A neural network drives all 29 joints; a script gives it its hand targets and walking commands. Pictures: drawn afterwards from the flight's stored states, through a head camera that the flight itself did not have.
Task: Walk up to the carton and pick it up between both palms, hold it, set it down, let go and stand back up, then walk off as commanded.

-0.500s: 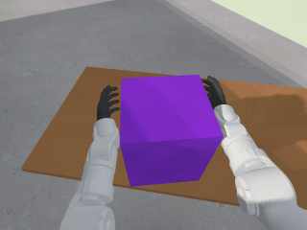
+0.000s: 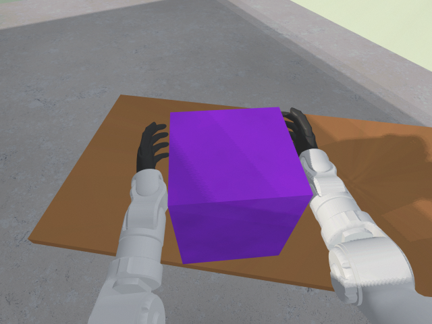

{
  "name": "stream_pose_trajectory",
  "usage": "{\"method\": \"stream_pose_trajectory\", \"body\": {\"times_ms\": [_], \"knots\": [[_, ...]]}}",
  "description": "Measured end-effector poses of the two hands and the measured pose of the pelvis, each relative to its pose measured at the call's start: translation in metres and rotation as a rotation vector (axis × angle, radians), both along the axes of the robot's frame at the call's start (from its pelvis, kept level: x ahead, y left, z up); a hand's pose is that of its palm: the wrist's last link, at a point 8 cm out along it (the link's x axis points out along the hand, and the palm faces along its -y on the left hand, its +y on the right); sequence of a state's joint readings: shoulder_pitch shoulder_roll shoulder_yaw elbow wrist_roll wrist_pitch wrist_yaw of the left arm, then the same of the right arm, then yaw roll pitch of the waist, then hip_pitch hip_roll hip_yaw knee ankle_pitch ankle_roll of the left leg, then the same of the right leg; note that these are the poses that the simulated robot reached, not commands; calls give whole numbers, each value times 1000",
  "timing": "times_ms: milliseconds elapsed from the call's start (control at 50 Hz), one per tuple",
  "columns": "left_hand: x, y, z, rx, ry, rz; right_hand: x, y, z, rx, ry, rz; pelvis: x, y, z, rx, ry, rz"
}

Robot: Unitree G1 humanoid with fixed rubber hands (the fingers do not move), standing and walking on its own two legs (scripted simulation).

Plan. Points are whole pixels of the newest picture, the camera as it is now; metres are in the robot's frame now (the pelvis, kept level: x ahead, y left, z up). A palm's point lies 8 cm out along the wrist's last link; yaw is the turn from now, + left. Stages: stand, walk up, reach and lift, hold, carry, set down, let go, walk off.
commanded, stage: reach and lift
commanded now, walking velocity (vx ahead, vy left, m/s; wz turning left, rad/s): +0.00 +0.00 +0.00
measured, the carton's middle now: (228, 189) +0.37 +0.03 +0.03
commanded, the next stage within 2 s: none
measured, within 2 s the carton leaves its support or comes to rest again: leaves its support in 0.16 s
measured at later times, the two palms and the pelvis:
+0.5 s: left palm (132, 161) +0.34 +0.19 +0.14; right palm (304, 148) +0.40 -0.10 +0.13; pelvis +0.00 +0.00 +0.00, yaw +3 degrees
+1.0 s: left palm (123, 137) +0.34 +0.20 +0.19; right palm (314, 137) +0.38 -0.10 +0.18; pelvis +0.00 +0.02 +0.00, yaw +4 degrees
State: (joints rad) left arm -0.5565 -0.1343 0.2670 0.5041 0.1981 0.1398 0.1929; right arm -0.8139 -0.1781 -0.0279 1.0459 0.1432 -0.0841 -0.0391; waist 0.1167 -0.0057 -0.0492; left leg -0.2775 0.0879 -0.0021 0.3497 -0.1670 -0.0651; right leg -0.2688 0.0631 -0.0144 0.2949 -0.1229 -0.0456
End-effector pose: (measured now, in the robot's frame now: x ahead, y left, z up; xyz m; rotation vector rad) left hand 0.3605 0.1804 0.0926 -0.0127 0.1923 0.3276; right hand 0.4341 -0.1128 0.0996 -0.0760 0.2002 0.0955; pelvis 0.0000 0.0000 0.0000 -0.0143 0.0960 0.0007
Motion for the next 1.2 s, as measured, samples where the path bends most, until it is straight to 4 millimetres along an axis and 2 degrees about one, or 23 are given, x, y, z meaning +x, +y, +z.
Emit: {"method": "stream_pose_trajectory", "body": {"times_ms": [220, 340, 520, 620, 700, 880, 1060, 1200], "knots": [[-15, -1, 15, 47, -40, -21, -19, -1, 7, 1, -52, -3, 9, 1, 2, 1, -54, 28], [-24, 1, 26, 41, -38, -27, -31, 1, 8, 8, -50, -16, 6, 2, 2, 7, -114, 42], [-25, 14, 44, 44, -46, -40, -34, 14, 37, 12, -59, -39, -5, 4, 2, 12, -132, 59], [-26, 18, 52, 32, -43, -47, -38, 17, 48, -2, -56, -45, -6, 8, 2, 11, -142, 60], [-27, 18, 66, 34, -68, -64, -43, 16, 57, 14, -77, -63, -4, 11, 1, 11, -159, 65], [-22, 11, 83, 57, -49, -118, -51, 7, 68, 32, -63, -108, -5, 19, 1, 13, -197, 60], [-23, 19, 103, 56, -93, -120, -53, 15, 87, 55, -106, -121, -4, 25, 1, 9, -201, 63], [-21, 24, 109, 45, -82, -137, -53, 19, 98, 47, -98, -130, -3, 27, 1, 10, -215, 70]]}}
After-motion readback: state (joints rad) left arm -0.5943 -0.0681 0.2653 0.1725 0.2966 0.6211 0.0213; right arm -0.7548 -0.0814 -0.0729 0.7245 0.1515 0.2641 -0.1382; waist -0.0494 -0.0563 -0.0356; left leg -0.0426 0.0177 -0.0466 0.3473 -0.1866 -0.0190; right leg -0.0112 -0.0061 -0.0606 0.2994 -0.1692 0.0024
